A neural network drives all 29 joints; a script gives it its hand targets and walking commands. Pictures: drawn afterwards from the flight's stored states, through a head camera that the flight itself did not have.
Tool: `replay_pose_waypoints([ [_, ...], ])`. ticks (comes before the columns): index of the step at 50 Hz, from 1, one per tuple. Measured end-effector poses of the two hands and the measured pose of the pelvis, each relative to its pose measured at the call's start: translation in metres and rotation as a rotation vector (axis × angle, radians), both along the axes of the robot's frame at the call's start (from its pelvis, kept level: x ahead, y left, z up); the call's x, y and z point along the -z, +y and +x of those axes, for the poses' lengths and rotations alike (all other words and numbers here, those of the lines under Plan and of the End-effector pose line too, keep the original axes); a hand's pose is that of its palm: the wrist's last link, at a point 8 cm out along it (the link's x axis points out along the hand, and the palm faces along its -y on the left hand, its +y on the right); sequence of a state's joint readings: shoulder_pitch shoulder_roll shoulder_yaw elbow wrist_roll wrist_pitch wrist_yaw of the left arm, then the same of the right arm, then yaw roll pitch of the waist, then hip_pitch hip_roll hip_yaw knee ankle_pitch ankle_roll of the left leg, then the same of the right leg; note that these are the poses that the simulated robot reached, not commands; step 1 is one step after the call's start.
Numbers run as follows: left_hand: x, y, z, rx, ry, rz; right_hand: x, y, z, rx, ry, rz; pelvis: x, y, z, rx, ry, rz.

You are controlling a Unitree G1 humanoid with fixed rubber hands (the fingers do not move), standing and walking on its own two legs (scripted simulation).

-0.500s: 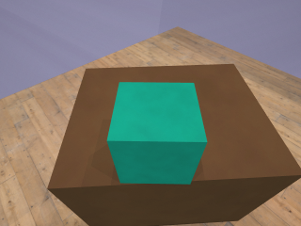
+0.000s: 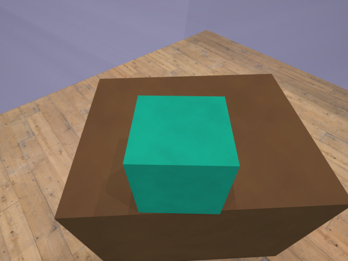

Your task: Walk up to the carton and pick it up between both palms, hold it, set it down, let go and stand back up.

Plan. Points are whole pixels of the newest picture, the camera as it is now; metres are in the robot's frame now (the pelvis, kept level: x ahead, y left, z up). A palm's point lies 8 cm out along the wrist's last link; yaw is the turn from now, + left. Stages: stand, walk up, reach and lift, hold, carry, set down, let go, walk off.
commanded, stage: stand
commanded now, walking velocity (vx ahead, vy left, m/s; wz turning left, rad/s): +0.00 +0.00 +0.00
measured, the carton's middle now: (180, 156) +0.39 +0.02 +0.00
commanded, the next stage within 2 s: none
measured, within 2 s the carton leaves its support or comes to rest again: neither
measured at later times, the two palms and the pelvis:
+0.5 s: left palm out of the picture +0.01 +0.24 -0.13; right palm out of the picture +0.02 -0.25 -0.13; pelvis +0.00 +0.00 +0.00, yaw +0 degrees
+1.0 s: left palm out of the picture +0.00 +0.24 -0.14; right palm out of the picture +0.02 -0.25 -0.13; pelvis +0.00 +0.00 +0.00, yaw +1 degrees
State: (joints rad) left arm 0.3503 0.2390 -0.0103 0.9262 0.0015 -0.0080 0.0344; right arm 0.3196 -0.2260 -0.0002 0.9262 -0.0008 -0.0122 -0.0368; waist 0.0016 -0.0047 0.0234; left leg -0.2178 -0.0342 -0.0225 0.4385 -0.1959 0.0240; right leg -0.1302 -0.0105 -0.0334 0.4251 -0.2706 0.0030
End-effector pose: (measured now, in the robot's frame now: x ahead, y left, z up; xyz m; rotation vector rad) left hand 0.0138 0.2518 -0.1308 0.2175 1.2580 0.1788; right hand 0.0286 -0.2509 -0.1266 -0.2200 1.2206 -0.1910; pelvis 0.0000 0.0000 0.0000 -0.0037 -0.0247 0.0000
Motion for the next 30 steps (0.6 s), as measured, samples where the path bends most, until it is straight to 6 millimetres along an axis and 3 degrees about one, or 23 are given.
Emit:
replay_pose_waypoints([
  [30, 0.0037, -0.009, -0.0096, -0.026, 0.046, -0.012, 0.0051, 0.0038, -0.0082, 0.009, 0.052, 0.013, -0.0006, -0.0029, 0.0034, -0.007, 0.001, 0.0],
])
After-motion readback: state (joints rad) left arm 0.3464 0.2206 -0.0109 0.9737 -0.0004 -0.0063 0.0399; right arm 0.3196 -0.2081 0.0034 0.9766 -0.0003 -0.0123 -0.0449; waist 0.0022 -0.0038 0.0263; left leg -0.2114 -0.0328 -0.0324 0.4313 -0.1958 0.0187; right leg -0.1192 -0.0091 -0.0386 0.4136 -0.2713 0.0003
